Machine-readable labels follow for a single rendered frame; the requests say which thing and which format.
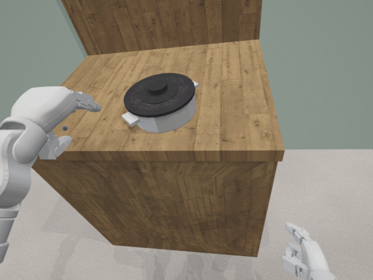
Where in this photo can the robot right hand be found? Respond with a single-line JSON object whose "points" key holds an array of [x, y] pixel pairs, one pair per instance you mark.
{"points": [[302, 261]]}

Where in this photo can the robot left hand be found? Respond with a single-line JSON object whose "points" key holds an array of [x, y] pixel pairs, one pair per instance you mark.
{"points": [[47, 107]]}

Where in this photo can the knob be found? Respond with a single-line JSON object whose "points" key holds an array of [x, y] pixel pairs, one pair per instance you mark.
{"points": [[157, 87]]}

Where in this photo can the table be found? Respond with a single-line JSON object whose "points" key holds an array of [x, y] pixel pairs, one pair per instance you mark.
{"points": [[204, 187]]}

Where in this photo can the pot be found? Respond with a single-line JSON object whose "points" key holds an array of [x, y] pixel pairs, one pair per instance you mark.
{"points": [[164, 123]]}

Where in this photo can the robot left forearm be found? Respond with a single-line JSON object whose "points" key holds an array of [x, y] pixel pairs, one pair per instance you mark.
{"points": [[20, 142]]}

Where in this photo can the lid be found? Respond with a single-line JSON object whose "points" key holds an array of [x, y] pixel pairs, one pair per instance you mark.
{"points": [[140, 102]]}

